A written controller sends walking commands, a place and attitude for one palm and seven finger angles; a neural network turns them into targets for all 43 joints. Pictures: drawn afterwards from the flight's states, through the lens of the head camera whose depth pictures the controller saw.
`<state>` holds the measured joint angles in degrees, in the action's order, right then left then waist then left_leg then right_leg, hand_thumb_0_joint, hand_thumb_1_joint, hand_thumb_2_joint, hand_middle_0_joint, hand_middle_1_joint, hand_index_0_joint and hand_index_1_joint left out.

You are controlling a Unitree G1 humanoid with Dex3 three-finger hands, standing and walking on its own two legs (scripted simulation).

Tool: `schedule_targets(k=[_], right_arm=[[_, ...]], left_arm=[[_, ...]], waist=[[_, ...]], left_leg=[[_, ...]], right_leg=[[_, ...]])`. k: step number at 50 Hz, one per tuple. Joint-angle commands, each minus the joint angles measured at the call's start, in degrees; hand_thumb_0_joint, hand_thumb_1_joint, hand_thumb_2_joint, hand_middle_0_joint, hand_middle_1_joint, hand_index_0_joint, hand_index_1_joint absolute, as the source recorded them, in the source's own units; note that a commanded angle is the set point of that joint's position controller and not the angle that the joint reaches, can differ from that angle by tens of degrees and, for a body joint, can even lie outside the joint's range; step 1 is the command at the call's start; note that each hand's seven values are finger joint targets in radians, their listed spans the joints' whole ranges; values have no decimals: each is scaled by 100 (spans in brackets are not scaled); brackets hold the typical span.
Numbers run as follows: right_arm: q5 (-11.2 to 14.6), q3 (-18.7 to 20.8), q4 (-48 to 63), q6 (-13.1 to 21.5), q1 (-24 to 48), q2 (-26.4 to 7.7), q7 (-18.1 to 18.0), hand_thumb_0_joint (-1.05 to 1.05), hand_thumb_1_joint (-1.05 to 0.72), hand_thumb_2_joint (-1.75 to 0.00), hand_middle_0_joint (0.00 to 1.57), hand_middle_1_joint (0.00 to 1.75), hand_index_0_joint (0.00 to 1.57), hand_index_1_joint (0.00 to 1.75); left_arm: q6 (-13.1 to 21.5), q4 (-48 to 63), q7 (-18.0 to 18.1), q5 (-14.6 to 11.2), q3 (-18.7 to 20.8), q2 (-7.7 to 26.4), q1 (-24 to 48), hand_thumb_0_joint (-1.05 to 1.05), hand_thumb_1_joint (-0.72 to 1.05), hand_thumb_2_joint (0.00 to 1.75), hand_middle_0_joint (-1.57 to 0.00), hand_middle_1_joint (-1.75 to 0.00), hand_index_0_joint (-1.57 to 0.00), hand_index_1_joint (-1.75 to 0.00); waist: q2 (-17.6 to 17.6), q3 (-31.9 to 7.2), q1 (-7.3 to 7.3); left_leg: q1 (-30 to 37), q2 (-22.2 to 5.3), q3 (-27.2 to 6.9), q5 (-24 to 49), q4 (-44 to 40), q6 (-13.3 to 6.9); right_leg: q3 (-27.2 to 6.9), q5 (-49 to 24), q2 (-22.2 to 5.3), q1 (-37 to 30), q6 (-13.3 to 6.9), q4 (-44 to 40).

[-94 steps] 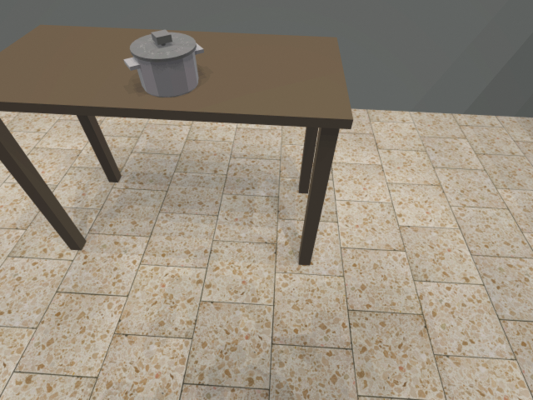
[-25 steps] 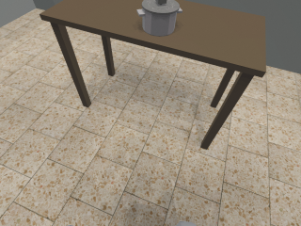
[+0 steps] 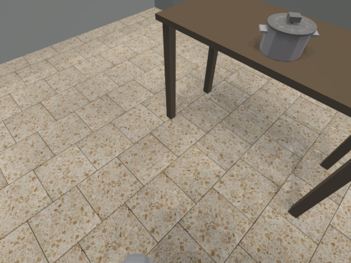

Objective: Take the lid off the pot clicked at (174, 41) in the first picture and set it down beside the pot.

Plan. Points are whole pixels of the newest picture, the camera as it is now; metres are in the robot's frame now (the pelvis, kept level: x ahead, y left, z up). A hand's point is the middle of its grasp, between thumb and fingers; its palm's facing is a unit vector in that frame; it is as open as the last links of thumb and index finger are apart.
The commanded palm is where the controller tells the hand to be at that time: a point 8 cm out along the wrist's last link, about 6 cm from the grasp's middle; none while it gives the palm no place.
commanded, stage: walk to a spot facing it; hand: left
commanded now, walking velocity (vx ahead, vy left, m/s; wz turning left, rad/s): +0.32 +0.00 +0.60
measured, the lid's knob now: (294, 17) +0.91 -0.34 +0.13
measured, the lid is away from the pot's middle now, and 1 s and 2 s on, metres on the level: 0.00 0.00 0.00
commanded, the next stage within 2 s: turn to face it in 0.38 s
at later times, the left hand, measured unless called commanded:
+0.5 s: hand (102, 227) +0.22 +0.23 -0.16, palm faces +0.26 -0.93 -0.26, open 7.4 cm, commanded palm none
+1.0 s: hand (104, 201) +0.30 +0.25 -0.18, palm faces +0.13 -0.97 -0.19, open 7.4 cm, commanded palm none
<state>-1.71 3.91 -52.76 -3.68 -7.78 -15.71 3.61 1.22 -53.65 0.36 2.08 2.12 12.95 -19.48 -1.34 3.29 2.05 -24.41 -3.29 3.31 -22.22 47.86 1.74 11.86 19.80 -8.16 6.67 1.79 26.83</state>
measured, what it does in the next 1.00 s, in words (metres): walks ahead: left foot, then right foot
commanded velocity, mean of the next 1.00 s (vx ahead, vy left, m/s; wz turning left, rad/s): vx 0.12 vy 0.00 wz -0.12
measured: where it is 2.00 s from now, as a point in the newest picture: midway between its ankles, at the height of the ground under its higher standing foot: (168, 242)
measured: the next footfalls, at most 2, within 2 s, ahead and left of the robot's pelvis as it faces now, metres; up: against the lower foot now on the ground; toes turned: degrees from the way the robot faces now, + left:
left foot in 0.08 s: +0.07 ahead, +0.16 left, +0.00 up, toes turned +9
right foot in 0.42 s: +0.30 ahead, -0.08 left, +0.00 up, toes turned +3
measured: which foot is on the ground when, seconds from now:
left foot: up 0.00-0.06, down 0.08-0.40, up 0.42-0.72, down 0.74-1.00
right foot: down 0.00-0.08, up 0.10-0.40, down 0.42-0.76, up 0.78-1.00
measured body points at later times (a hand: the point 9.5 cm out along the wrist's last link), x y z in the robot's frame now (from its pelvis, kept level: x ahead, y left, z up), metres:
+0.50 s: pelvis +0.18 +0.01 -0.02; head +0.21 +0.00 +0.43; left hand +0.20 +0.28 -0.14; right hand +0.25 -0.23 -0.18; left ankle +0.06 +0.13 -0.67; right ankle +0.26 -0.08 -0.74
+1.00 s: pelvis +0.28 +0.06 +0.00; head +0.32 +0.07 +0.45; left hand +0.29 +0.30 -0.16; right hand +0.39 -0.17 -0.14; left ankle +0.27 +0.17 -0.74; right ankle +0.29 -0.06 -0.69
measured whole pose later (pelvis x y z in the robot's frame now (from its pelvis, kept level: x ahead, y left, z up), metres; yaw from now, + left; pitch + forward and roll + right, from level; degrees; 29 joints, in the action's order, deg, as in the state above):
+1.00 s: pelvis +0.28 +0.06 +0.00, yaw +2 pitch +0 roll -1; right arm -1.6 2.3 -56.1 0.8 -7.7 -9.2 -1.4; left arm -3.6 -57.8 -0.5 1.3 5.0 11.1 -14.2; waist -0.7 4.5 1.9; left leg -11.1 -7.2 14.7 -16.0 28.4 -0.1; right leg 5.6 25.1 -3.4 24.3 2.9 52.3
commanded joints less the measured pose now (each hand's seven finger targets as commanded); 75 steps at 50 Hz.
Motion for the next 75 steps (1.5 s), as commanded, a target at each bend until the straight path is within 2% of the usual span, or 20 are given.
schedule_targets(k=[1,2,4,7,10,17,19,21,24,29,35,40,53,54,55,56,62,71,73,75], right_arm=[[45,17,713,366,381,-254,-14,0,-90,-90,20,30,20,30],[17,79,552,409,-236,-461,-76,0,-90,-90,20,30,20,30],[12,432,200,491,-1782,-1799,-233,0,-90,-90,20,30,20,30],[65,256,231,536,-1268,-1274,-362,0,-90,-90,20,30,20,30],[65,97,377,665,-442,-849,-365,0,-90,-90,20,30,20,30],[47,172,167,647,-415,-940,-331,0,-90,-90,20,30,20,30],[54,159,183,607,-255,-798,-339,0,-90,-90,20,30,20,30],[119,33,466,601,-600,-127,-265,0,-90,-90,20,30,20,30],[35,91,251,563,-202,-274,-184,0,-90,-90,20,30,20,30],[37,-90,-211,407,-684,414,-228,0,-90,-90,20,30,20,30],[87,-162,-420,541,-736,305,-387,0,-90,-90,20,30,20,30],[33,30,-457,504,-1021,-575,-623,0,-90,-90,20,30,20,30],[24,254,-12,366,-251,-555,-493,0,-90,-90,20,30,20,30],[49,241,59,359,-280,-474,-466,0,-90,-90,20,30,20,30],[86,125,307,344,-266,-38,-422,0,-90,-90,20,30,20,30],[108,76,532,259,39,-78,-475,0,-90,-90,20,30,20,30],[77,50,323,198,-158,-158,-463,0,-90,-90,20,30,20,30],[145,-8,344,342,-881,-266,-532,0,-90,-90,20,30,20,30],[40,142,496,414,-941,-1130,-560,0,-90,-90,20,30,20,30],[37,76,585,416,-476,-907,-580,0,-90,-90,20,30,20,30]], left_arm=[[107,121,1,-25,411,1395,-260,0,90,90,-20,-30,-20,-30],[94,107,-32,-59,415,1367,-247,0,90,90,-20,-30,-20,-30],[108,704,-169,-107,271,795,364,0,90,90,-20,-30,-20,-30],[63,721,-106,-92,301,814,1001,0,90,90,-20,-30,-20,-30],[-27,425,-231,-53,256,643,380,0,90,90,-20,-30,-20,-30],[28,539,-266,-72,246,581,371,0,90,90,-20,-30,-20,-30],[107,302,-223,-62,354,798,-528,0,90,90,-20,-30,-20,-30],[222,245,-42,-35,546,1907,-1394,0,90,90,-20,-30,-20,-30],[250,410,48,-73,360,1054,-88,0,90,90,-20,-30,-20,-30],[271,-15,84,-12,98,454,-27,0,90,90,-20,-30,-20,-30],[74,-311,77,-138,191,568,51,0,90,90,-20,-30,-20,-30],[-207,-183,9,-130,237,211,319,0,90,90,-20,-30,-20,-30],[-261,208,-159,-44,381,239,397,0,90,90,-20,-30,-20,-30],[-195,157,-142,-25,440,541,84,0,90,90,-20,-30,-20,-30],[-120,149,-58,19,571,1301,-159,0,90,90,-20,-30,-20,-30],[-154,141,24,-105,593,1512,-401,0,90,90,-20,-30,-20,-30],[-251,654,54,-50,451,1139,1106,0,90,90,-20,-30,-20,-30],[-371,789,-48,-117,472,1228,1342,0,90,90,-20,-30,-20,-30],[-414,1050,-157,-201,361,652,1297,0,90,90,-20,-30,-20,-30],[-428,921,-207,-40,449,896,1430,0,90,90,-20,-30,-20,-30]], waist=[[-810,-243,-56],[-492,-574,-351],[2111,-1109,-1143],[1085,-292,-816],[1068,90,-219],[785,111,-81],[297,-149,380],[-2301,-986,612],[-695,-296,132],[-868,-149,-205],[-750,-523,-255],[1793,-356,-518],[1014,-436,-87],[320,-595,111],[-1691,-695,264],[-1399,-765,434],[-574,-577,-153],[-612,-864,-399],[1870,-608,-451],[1415,-243,-342]], left_leg=[[780,330,641,37,-1545,-163],[1907,489,718,342,-2203,-249],[4187,-1983,-3255,947,-3029,-1416],[2635,-1736,-2646,113,-3302,-1472],[1365,-934,-1423,781,-3461,-1152],[640,-749,-1197,624,-3042,-1062],[-68,-379,-1036,376,-1761,-799],[-1672,576,-333,-1408,2142,-278],[-1461,-265,-575,117,2879,-235],[-66,-93,93,348,444,-33],[1478,83,461,1394,-1983,117],[2185,-2263,-1320,3607,-3015,-1130],[1607,-1701,861,2836,-1714,-488],[1096,-1421,1098,2320,-734,-203],[-599,-599,1281,-466,728,194],[-863,-366,339,-1513,1610,258],[-235,-331,-85,-274,1143,307],[1335,75,50,604,-1988,162],[2096,-1903,-2167,409,-3556,-610],[1187,-2221,-2063,704,-3639,-1018]], right_leg=[[-555,-1312,-1247,-1,-585,-313],[-121,-1680,-1000,397,-356,727],[-116,1559,155,3681,312,4135],[-1164,799,-240,3934,193,4482],[-972,-50,-170,2957,257,3463],[-421,-801,318,1242,335,1225],[-522,-816,428,-287,221,573],[-4380,1220,-2400,-1475,-724,-1691],[-2875,1042,-1871,5,-754,-1582],[-868,-2914,-883,787,-771,-1075],[-1194,-2786,-403,649,-675,-444],[-942,1625,509,2346,60,3050],[-354,-582,636,872,-32,637],[-685,-1496,440,68,-163,-20],[-2893,-3202,-1077,-883,-805,-616],[-3433,-4202,-1756,-556,-1455,-664],[-2424,-1999,-600,727,-1187,-733],[-2928,-1710,-116,1095,-812,-149],[-1659,521,1178,2859,-81,1784],[-1637,897,806,2791,95,3685]])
